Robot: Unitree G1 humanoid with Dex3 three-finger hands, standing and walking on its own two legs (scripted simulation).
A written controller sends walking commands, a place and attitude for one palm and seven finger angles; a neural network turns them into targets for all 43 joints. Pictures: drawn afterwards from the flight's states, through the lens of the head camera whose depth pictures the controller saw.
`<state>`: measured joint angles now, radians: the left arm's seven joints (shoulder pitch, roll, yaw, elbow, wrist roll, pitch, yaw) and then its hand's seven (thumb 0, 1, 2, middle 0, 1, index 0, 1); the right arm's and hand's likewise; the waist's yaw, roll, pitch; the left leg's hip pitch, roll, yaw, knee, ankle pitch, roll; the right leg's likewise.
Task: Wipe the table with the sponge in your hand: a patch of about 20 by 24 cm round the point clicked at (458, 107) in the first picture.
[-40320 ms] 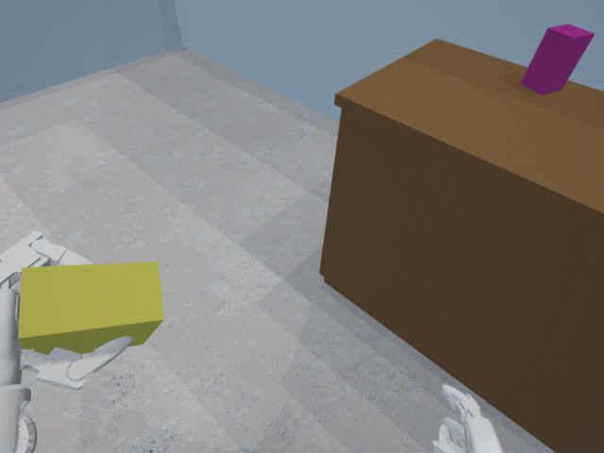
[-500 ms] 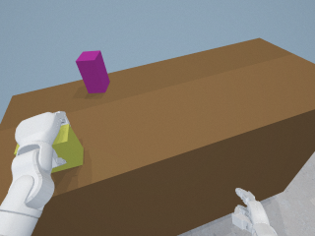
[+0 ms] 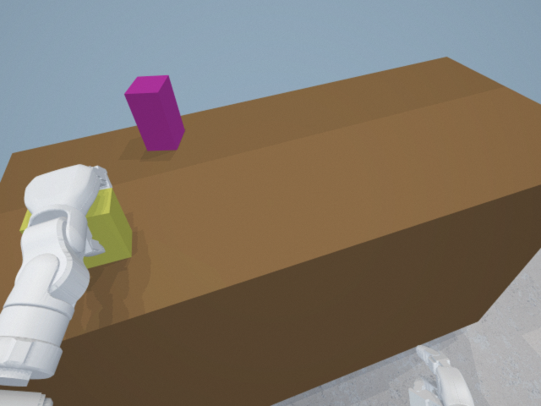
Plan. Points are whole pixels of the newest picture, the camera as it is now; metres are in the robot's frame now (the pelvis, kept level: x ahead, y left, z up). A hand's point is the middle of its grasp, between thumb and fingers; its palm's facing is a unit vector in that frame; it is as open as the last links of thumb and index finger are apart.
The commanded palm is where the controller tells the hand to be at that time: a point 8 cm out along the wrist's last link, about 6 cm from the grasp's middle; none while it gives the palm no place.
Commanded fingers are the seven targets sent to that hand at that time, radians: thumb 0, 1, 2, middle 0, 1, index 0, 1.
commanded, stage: wipe forward along the middle lane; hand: left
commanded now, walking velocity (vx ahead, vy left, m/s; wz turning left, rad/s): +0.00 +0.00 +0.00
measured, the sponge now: (88, 239) +0.31 +0.33 +0.10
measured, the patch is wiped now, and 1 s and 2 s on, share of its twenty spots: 1.00 1.00 1.00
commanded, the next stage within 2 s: slide back across to the first lane in 1.02 s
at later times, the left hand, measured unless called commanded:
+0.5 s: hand (87, 197) +0.36 +0.34 +0.14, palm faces -0.08 +0.01 -1.00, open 9.8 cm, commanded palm +0.35 +0.34 +0.15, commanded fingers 0.00 0.10 1.30 -1.20 -1.60 -1.20 -1.60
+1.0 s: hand (87, 176) +0.41 +0.37 +0.14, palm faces -0.13 +0.02 -0.99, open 9.8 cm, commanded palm +0.40 +0.36 +0.16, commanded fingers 0.00 0.10 1.30 -1.20 -1.60 -1.20 -1.60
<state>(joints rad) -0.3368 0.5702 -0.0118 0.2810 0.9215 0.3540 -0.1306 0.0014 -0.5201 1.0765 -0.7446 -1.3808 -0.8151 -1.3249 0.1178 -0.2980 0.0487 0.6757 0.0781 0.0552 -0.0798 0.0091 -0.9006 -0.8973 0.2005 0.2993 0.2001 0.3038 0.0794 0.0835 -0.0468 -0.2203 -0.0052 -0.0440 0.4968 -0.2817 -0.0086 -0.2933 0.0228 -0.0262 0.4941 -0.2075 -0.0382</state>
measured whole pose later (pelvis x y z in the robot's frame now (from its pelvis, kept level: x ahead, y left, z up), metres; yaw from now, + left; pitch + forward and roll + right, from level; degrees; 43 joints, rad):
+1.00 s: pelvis -0.01 +0.01 +0.00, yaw -1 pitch +9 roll +0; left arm -0.79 0.74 0.02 0.95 1.01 0.08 -0.08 0.01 -0.54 1.09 -0.77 -1.37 -0.81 -1.35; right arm 0.26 -0.31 0.02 0.70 0.09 0.09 -0.10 0.01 -0.90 -0.90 0.20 0.30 0.20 0.30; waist -0.01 0.06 -0.08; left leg -0.43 0.00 -0.03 0.54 -0.28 0.00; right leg -0.48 0.03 -0.01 0.49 -0.17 -0.03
